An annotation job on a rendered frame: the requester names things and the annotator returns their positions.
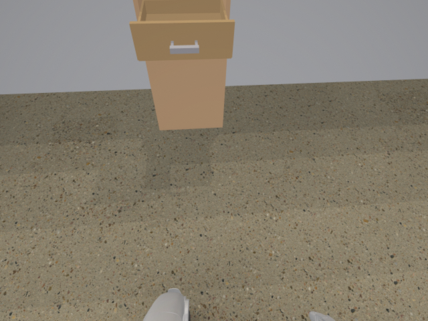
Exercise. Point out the left robot thigh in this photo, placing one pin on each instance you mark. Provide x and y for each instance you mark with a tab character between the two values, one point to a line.
170	306

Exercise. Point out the handle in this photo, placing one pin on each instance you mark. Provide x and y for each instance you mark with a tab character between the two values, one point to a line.
184	49

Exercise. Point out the cabinet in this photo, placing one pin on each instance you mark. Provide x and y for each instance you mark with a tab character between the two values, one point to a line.
187	94

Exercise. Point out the drawer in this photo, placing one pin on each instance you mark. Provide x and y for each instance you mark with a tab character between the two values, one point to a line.
182	21

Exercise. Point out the robot left shin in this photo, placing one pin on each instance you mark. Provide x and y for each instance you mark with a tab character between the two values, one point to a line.
174	290

